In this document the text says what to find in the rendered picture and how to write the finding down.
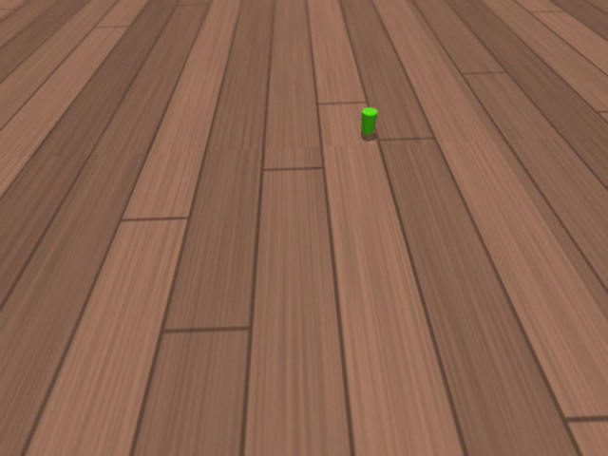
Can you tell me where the cup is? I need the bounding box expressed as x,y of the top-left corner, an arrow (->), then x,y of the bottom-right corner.
361,107 -> 378,135

